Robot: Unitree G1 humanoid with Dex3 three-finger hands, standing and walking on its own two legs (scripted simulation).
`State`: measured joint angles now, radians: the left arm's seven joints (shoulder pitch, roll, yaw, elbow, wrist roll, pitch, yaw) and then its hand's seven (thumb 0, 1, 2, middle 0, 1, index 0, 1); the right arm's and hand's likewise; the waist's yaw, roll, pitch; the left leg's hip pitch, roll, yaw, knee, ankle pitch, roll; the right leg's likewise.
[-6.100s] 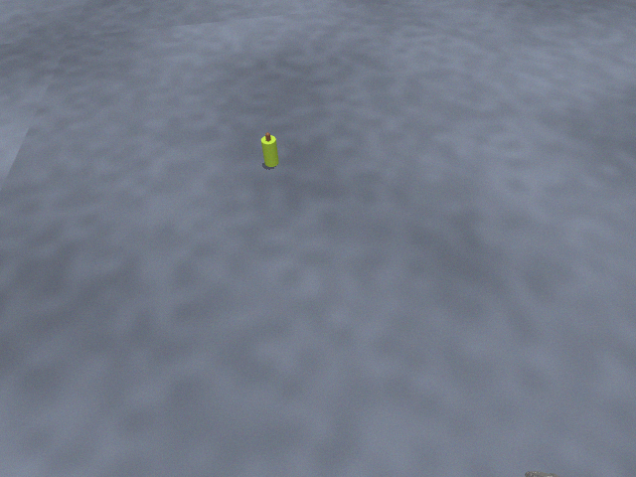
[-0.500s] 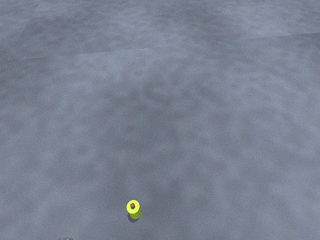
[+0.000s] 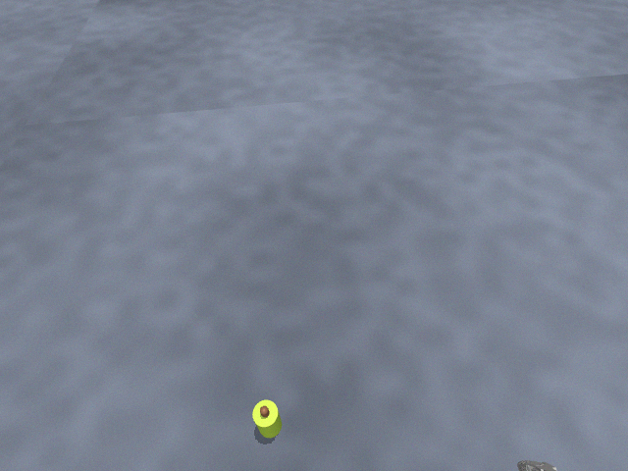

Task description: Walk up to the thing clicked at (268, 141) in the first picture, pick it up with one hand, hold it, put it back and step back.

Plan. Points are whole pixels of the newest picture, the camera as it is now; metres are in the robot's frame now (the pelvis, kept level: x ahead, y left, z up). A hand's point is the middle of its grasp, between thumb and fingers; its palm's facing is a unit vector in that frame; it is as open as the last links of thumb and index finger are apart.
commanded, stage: stand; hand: left
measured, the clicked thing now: (267, 417) +0.34 +0.16 -0.69
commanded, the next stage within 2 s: none
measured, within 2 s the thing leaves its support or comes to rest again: neither
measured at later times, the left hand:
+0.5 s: hand out of the picture +0.09 +0.25 -0.16, palm faces -0.03 -0.94 -0.34, open 7.4 cm
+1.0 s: hand out of the picture +0.09 +0.25 -0.15, palm faces -0.03 -0.94 -0.35, open 7.4 cm
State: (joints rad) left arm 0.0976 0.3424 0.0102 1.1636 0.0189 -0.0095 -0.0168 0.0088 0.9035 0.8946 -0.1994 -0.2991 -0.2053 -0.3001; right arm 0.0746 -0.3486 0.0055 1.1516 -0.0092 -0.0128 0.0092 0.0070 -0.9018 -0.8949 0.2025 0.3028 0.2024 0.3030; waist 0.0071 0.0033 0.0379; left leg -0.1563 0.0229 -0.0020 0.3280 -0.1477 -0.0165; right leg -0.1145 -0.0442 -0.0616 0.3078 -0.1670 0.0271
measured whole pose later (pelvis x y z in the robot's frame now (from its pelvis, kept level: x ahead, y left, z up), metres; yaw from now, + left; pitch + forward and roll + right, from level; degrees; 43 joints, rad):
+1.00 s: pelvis +0.02 +0.00 +0.00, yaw +0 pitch -1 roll +0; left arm 0.10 0.35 0.00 1.15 0.02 -0.01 -0.01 0.01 0.90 0.89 -0.20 -0.30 -0.21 -0.30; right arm 0.09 -0.35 0.01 1.14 -0.01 -0.01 0.00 0.01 -0.90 -0.89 0.20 0.30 0.20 0.30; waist 0.01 0.01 0.04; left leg -0.12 0.03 0.00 0.31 -0.17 -0.02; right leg -0.08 -0.04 -0.06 0.30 -0.19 0.02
